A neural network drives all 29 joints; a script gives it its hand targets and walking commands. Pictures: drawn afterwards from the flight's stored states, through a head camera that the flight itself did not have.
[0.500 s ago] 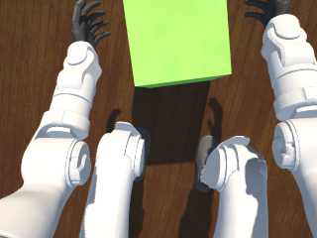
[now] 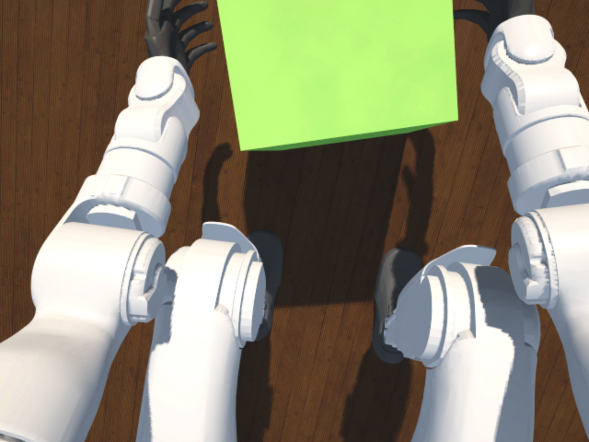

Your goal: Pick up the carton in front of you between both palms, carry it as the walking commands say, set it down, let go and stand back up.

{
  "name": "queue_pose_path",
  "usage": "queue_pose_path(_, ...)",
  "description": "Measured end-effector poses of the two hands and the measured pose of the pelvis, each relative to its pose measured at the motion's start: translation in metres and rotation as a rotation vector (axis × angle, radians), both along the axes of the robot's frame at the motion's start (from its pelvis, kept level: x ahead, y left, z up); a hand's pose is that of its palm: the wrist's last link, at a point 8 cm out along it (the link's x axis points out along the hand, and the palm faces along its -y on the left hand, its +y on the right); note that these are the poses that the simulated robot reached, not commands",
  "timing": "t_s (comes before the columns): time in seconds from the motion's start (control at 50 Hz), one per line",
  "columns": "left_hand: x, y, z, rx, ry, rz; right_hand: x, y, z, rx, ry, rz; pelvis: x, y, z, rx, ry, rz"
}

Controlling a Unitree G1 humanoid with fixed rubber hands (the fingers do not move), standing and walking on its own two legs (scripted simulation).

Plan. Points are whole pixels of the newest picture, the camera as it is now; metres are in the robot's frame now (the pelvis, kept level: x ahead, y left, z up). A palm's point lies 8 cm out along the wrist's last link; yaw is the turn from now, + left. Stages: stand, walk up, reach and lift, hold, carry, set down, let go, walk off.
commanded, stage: reach and lift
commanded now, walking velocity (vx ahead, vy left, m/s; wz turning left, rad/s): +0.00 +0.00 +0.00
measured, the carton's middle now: (334, 59) +0.52 +0.00 -0.25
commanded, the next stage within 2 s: none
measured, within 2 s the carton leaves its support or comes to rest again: leaves its support in 0.52 s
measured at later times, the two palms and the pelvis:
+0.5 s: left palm (187, 42) +0.52 +0.16 -0.16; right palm (481, 7) +0.55 -0.15 -0.17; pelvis +0.00 +0.00 +0.00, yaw +0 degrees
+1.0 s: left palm (95, 17) +0.48 +0.13 +0.02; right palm out of the picture +0.50 -0.17 +0.02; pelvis +0.00 +0.01 +0.08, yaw -5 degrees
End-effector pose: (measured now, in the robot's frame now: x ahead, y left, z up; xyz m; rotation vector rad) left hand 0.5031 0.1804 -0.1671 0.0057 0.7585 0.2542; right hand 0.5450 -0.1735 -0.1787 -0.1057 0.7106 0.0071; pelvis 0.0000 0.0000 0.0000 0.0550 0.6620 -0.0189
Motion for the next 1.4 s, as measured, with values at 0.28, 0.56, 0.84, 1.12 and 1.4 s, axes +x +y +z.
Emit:
queue_pose_path(0.28, 0.005, -0.024, 0.005, -0.01, -0.007, -0.024, 0.002, 0.028, 0.006, 0.013, 0.012, 0.024, -0.005, -0.002, 0.009, 0.004, 0.014, -0.002)
queue_pose_path(0.56, 0.019, -0.027, 0.016, -0.025, -0.012, -0.001, 0.004, 0.026, 0.011, 0.003, 0.02, 0.003, -0.004, -0.002, -0.008, 0.004, 0.011, -0.013)
queue_pose_path(0.84, -0.011, -0.051, 0.124, -0.085, -0.093, 0.008, -0.03, 0.002, 0.138, 0.054, -0.046, -0.101, -0.001, 0.003, 0.035, -0.005, 0.034, -0.065)
queue_pose_path(1.12, -0.02, -0.053, 0.223, -0.065, -0.078, -0.053, -0.055, 0.0, 0.234, 0.047, -0.033, -0.146, 0.0, 0.007, 0.111, -0.016, 0.083, -0.072)
queue_pose_path(1.4, -0.034, -0.055, 0.304, -0.066, -0.091, -0.075, -0.079, -0.001, 0.31, 0.071, -0.045, -0.182, 0.023, 0.006, 0.177, -0.024, 0.031, -0.084)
